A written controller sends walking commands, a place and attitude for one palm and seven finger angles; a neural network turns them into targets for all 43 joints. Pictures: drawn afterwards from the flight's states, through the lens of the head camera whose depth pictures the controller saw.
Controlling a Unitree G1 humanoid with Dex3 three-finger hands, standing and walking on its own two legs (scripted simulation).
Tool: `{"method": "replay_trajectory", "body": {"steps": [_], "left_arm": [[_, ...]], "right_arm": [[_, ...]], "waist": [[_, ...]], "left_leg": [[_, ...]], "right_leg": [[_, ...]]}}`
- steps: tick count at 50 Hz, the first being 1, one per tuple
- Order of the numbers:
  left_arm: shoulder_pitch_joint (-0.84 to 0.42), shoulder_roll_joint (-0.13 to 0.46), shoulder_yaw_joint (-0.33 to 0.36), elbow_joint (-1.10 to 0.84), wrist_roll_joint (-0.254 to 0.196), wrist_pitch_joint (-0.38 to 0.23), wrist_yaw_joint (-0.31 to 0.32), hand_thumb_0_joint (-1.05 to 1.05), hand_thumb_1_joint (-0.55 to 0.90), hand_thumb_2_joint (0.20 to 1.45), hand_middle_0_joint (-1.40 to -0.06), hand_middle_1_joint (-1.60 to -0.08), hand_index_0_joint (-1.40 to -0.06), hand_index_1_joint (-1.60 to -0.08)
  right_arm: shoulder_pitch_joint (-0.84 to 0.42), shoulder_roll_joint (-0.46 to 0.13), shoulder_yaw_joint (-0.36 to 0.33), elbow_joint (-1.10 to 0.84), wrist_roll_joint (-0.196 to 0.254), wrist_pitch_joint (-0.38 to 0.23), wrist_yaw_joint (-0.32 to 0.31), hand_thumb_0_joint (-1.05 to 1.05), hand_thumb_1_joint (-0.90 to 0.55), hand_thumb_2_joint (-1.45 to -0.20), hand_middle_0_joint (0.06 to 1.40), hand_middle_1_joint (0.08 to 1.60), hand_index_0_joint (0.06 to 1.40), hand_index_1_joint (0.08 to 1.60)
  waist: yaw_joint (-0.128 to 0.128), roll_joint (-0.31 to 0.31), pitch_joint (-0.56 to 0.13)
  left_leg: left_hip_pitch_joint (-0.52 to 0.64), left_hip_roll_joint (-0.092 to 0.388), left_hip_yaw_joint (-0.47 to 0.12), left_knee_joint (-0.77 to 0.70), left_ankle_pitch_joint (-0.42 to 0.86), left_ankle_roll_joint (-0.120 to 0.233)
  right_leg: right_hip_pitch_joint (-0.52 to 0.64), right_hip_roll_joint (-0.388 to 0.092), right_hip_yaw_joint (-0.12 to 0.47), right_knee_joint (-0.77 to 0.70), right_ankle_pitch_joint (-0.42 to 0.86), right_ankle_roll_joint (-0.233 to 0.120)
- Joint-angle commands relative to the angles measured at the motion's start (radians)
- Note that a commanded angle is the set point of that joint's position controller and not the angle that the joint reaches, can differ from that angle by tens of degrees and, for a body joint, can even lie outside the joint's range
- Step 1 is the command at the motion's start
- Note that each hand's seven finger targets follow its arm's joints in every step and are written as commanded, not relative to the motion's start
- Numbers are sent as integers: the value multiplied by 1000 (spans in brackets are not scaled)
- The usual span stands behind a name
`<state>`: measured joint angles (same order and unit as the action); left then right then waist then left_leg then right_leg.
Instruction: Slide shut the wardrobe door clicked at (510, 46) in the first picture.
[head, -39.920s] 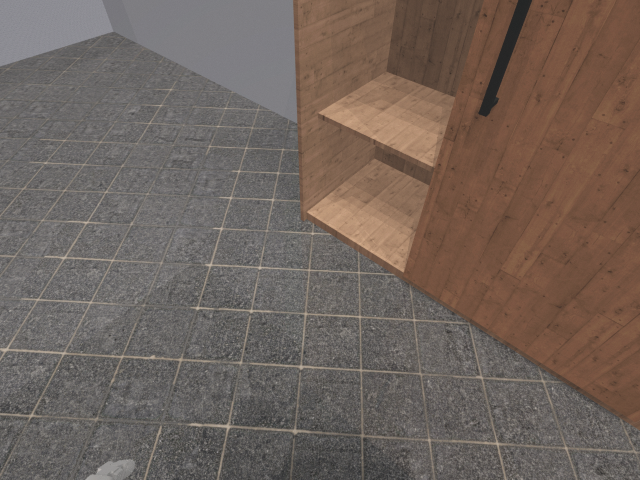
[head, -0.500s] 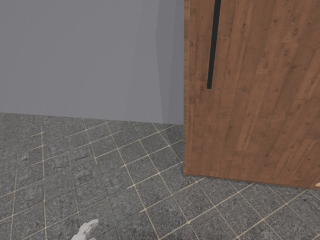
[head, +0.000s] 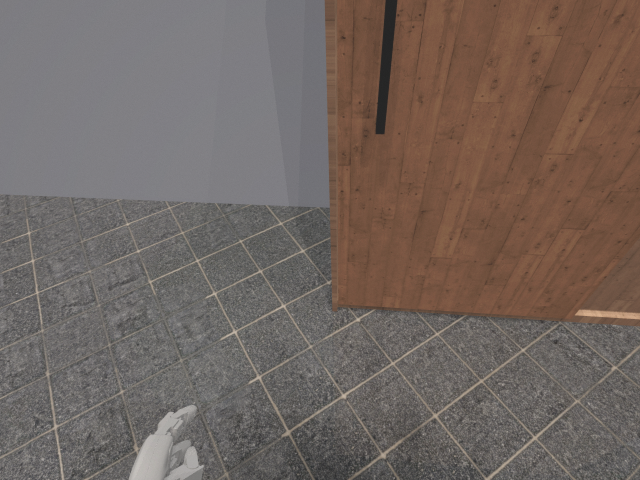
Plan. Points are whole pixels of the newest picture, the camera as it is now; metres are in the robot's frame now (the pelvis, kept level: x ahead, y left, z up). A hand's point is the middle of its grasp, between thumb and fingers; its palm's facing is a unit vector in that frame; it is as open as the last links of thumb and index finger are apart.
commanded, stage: stop stepping back and stand still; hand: right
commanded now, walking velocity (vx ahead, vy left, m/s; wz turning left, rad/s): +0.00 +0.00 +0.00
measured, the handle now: (386, 45) +0.78 -0.09 +0.20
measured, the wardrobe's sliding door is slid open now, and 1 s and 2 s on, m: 0.00 0.00 0.00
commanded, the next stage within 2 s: let the arm hang, fingers relaxed in 0.60 s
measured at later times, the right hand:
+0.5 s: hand out of the picture +0.23 -0.28 +0.17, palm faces +0.42 +0.76 -0.49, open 7.4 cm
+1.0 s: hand out of the picture +0.10 -0.19 -0.15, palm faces -0.02 +0.99 -0.17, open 7.4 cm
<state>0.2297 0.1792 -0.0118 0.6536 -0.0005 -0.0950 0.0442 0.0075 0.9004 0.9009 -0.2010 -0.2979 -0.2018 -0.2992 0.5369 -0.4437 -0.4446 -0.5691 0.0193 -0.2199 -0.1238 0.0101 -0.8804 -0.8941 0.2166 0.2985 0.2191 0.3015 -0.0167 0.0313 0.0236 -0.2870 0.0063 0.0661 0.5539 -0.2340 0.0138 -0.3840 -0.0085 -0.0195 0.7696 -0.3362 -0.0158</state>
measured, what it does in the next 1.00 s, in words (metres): stands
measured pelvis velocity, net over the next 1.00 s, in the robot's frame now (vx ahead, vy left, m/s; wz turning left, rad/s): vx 0.02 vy -0.01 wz -0.02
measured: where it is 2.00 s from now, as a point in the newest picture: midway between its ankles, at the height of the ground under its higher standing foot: outside the picture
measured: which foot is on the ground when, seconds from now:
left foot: down 0.00-1.00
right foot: down 0.00-1.00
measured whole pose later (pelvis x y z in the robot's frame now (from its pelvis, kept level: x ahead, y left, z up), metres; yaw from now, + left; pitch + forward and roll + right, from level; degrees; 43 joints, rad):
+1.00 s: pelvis +0.02 -0.01 +0.00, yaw -1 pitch +0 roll +0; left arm 0.22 0.26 -0.01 0.89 0.02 0.01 -0.01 0.00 0.91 0.90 -0.20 -0.30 -0.20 -0.30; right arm 0.28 -0.19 0.03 0.80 -0.01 0.06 0.01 0.01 -0.90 -0.89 0.20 0.30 0.20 0.30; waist 0.02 0.01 0.03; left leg -0.27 0.02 0.02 0.55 -0.28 -0.01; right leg -0.28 0.03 -0.02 0.56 -0.27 -0.04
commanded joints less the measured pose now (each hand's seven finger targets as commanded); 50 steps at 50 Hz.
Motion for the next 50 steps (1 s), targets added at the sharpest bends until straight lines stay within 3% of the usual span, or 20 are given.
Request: {"method": "replay_trajectory", "body": {"steps": [1,2,3,4,7,10,12,21,27,34,35,36,37,38,41,43,46,47,48,50], "left_arm": [[-93,144,61,-145,-4,-66,39,0,900,900,-200,-300,-200,-300],[-107,153,59,-155,-5,-69,42,0,900,900,-200,-300,-200,-300],[-117,158,57,-171,-12,-71,42,0,900,900,-200,-300,-200,-300],[-122,156,57,-174,-18,-75,42,0,900,900,-200,-300,-200,-300],[-128,141,44,-166,0,-86,35,0,900,900,-200,-300,-200,-300],[-126,143,47,-171,-3,-94,26,0,900,900,-200,-300,-200,-300],[-128,142,49,-173,-2,-91,22,0,900,900,-200,-300,-200,-300],[-139,140,57,-188,-16,-48,31,0,900,900,-200,-300,-200,-300],[-148,148,60,-202,-20,-39,36,0,900,900,-200,-300,-200,-300],[-152,151,63,-214,-20,-32,40,0,900,900,-200,-300,-200,-300],[-151,340,109,52,-8,-83,-47,0,900,900,-200,-300,-200,-300],[-70,257,103,49,-14,-25,-54,0,900,900,-200,-300,-200,-300],[-66,240,91,39,-12,-5,-54,0,900,900,-200,-300,-200,-300],[-70,232,79,43,-6,8,-55,0,900,900,-200,-300,-200,-300],[-57,249,68,52,12,33,-50,0,900,900,-200,-300,-200,-300],[-56,259,68,69,18,53,-46,0,900,900,-200,-300,-200,-300],[-80,240,44,114,28,75,-45,0,900,900,-200,-300,-200,-300],[-83,231,40,129,29,79,-45,0,900,900,-200,-300,-200,-300],[-80,223,36,150,29,82,-44,0,900,900,-200,-300,-200,-300],[-50,193,29,188,24,88,-39,0,900,900,-200,-300,-200,-300]], "right_arm": [[-72,-112,-98,-67,12,-30,-32,0,-900,-900,200,300,200,300],[-89,-113,-92,-82,6,-39,-34,0,-900,-900,200,300,200,300],[-132,-120,-83,-120,-4,-45,-36,0,-900,-900,200,300,200,300],[-126,-120,-76,-99,-6,-42,-32,0,-900,-900,200,300,200,300],[-153,-117,-55,-138,-28,-44,-31,0,-900,-900,200,300,200,300],[-96,-135,-71,-177,-22,-50,-34,0,-900,-900,200,300,200,300],[-57,-136,-83,-164,-16,-52,-33,0,-900,-900,200,300,200,300],[-32,-126,-105,-54,12,-36,-27,0,-900,-900,200,300,200,300],[-42,-115,-72,-108,11,-25,-26,0,-900,-900,200,300,200,300],[-5,-158,-115,-155,14,-28,-37,0,-900,-900,200,300,200,300],[-75,28,337,687,-63,105,119,0,-900,-900,200,300,200,300],[-59,48,302,724,-52,177,125,0,-900,-900,200,300,200,300],[-55,68,314,723,-52,196,126,0,-900,-900,200,300,200,300],[-98,70,323,757,-50,197,126,0,-900,-900,200,300,200,300],[-206,27,348,899,-50,201,121,0,-900,-900,200,300,200,300],[-270,11,360,1008,-46,208,118,0,-900,-900,200,300,200,300],[-309,19,385,1166,-37,224,113,0,-900,-900,200,300,200,300],[-309,23,391,1213,-36,225,112,0,-900,-900,200,300,200,300],[-297,28,396,1264,-34,224,112,0,-900,-900,200,300,200,300],[-280,50,408,1346,-31,220,112,0,-900,-900,200,300,200,300]], "waist": [[35,-72,-81],[22,-196,-73],[12,-238,-76],[8,-206,-66],[5,-189,-21],[0,-119,-105],[0,-128,-104],[14,-35,-123],[12,-67,-145],[8,-93,-144],[62,-85,-89],[47,-77,-177],[44,-96,-156],[33,-58,-163],[35,168,-149],[40,199,-108],[24,-41,2],[17,-91,16],[15,-129,13],[17,-118,-8]], "left_leg": [[-101,128,-138,-86,-179,50],[-74,59,-90,-3,-128,12],[-13,26,-56,51,-81,-14],[21,12,-56,56,-108,-23],[78,15,-46,-12,-50,-13],[160,36,-80,-81,116,-2],[155,49,-109,-107,107,5],[134,79,-161,-163,194,13],[142,77,-145,-143,241,8],[152,77,-137,-135,243,8],[17,151,-103,31,465,20],[20,135,-134,-12,306,17],[-12,124,-120,-27,154,7],[-13,115,-104,-21,48,9],[41,126,-129,-39,201,27],[24,136,-148,-60,229,43],[16,91,-149,-93,36,24],[30,82,-150,-113,-19,23],[39,80,-150,-130,-53,25],[59,79,-154,-166,-78,27]], "right_leg": [[249,-68,79,-346,67,-20],[212,-143,190,-435,48,-48],[142,-201,280,-490,33,-75],[96,-217,305,-523,-34,-85],[92,-183,252,-522,91,-59],[146,-113,150,-428,257,-28],[136,-91,120,-424,190,-14],[184,-73,82,-361,255,-10],[204,-77,81,-357,324,-15],[190,-77,86,-356,348,-10],[128,-95,94,-168,522,-27],[159,-99,94,-197,437,-12],[136,-105,104,-211,309,-16],[76,-110,138,-229,220,-32],[77,-83,139,-212,309,-40],[108,-64,125,-225,316,-37],[65,-71,153,-346,245,-42],[53,-71,158,-378,190,-42],[58,-68,156,-398,136,-40],[77,-60,146,-405,80,-35]]}}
